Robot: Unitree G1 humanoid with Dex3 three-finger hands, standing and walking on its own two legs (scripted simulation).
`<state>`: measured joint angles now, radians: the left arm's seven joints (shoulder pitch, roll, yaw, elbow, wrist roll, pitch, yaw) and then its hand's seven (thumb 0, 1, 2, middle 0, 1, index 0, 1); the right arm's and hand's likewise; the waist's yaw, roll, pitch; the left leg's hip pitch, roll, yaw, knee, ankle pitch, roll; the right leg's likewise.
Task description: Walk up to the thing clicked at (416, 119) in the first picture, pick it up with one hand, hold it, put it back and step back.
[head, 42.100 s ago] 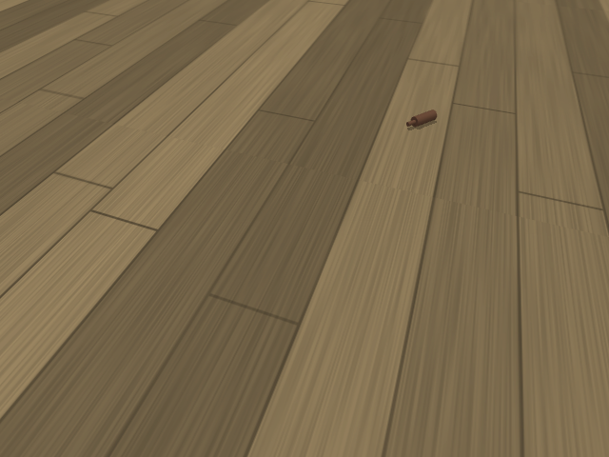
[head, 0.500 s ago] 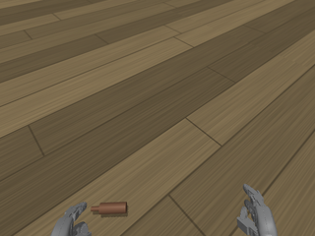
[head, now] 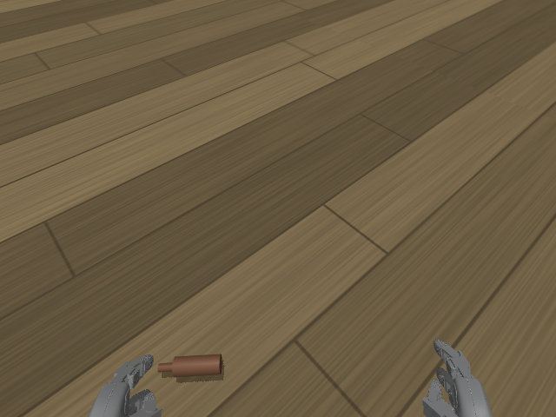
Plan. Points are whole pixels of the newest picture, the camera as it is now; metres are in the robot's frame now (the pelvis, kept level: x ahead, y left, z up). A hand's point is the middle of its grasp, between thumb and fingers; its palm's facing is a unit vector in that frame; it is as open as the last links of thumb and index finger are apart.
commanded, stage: home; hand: left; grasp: from above
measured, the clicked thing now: (189, 366) +0.42 +0.30 -0.68
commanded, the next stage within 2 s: stand in 1.22 s
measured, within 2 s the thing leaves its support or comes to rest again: neither
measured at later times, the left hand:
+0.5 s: hand (154, 413) +0.17 +0.18 -0.05, palm faces +0.04 -0.98 -0.20, open 7.4 cm
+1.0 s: hand (155, 409) +0.17 +0.18 -0.05, palm faces +0.04 -0.98 -0.20, open 7.4 cm
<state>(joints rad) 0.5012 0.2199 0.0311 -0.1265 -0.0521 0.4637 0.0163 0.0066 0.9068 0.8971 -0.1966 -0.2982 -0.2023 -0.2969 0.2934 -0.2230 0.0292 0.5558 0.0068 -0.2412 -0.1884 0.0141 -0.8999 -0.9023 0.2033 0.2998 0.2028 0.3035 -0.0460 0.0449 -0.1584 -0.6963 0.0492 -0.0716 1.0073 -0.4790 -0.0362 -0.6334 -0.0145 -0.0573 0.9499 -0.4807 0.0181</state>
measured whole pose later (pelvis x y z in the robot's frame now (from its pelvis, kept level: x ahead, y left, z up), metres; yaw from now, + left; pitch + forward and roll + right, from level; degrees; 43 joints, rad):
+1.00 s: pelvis +0.01 +0.00 +0.00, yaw +0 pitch +10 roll -3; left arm 0.50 0.23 0.03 -0.14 -0.05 0.47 0.02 0.01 0.91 0.90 -0.20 -0.30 -0.20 -0.30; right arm 0.29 -0.22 0.03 0.55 0.01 -0.23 -0.18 0.01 -0.90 -0.90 0.20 0.30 0.20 0.30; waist -0.04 0.05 -0.17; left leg -0.69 0.05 -0.07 1.02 -0.50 -0.03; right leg -0.63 -0.02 -0.05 0.95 -0.49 0.03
